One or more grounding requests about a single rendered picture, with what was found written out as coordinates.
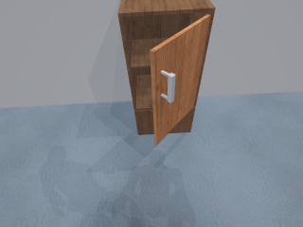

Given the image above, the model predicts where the cupboard door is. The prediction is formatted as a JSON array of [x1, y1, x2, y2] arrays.
[[150, 14, 211, 145]]

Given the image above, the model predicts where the handle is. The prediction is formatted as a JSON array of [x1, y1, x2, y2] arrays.
[[161, 70, 176, 103]]

